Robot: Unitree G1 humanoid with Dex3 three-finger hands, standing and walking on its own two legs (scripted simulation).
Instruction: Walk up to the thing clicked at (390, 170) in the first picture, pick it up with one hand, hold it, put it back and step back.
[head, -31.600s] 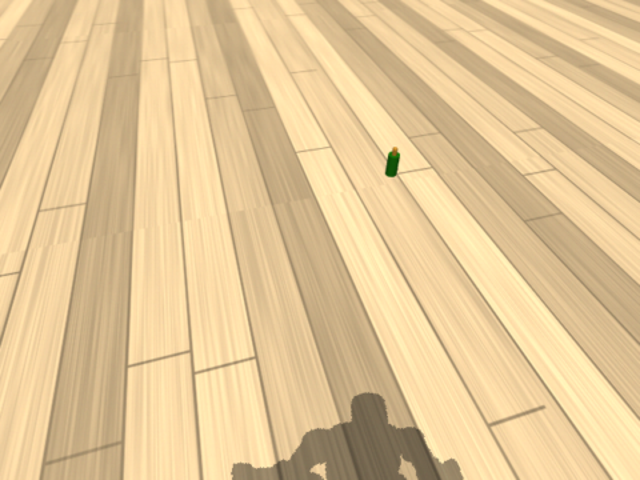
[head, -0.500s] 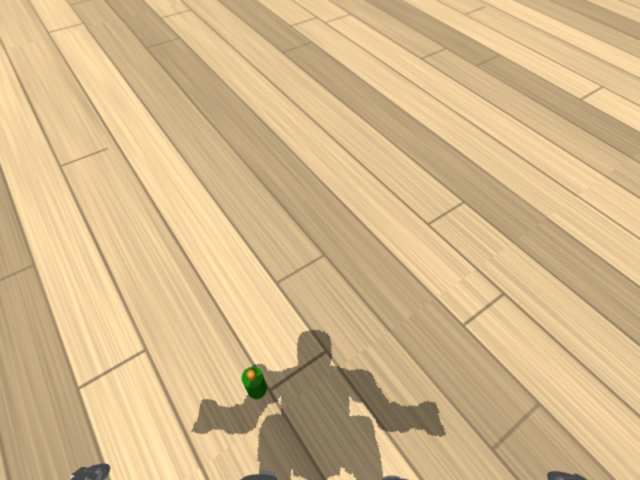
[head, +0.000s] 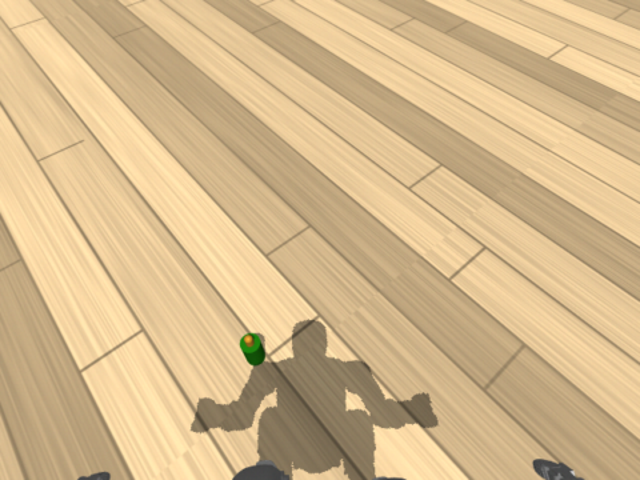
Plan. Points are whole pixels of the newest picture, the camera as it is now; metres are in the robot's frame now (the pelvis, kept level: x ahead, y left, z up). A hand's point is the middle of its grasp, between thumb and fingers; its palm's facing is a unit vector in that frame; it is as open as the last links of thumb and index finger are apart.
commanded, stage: step back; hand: left
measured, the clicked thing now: (252, 347) +0.52 +0.20 -0.67
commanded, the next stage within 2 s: none
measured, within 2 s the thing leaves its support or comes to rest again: neither
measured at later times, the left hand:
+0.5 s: hand out of the picture -0.03 +0.28 -0.14, palm faces +0.06 -0.94 -0.34, open 7.4 cm
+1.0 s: hand out of the picture -0.22 +0.23 -0.11, palm faces +0.00 -0.90 -0.44, open 7.4 cm
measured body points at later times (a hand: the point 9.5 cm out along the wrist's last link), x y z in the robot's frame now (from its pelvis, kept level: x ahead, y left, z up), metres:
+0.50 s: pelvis -0.13 +0.01 +0.02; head -0.08 +0.05 +0.46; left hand -0.03 +0.33 -0.11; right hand -0.02 -0.29 -0.09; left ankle -0.11 +0.12 -0.71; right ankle -0.10 -0.13 -0.64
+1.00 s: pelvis -0.29 -0.05 +0.02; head -0.24 -0.08 +0.46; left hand -0.22 +0.27 -0.08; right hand -0.20 -0.37 -0.11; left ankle -0.30 +0.11 -0.63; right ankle -0.26 -0.16 -0.71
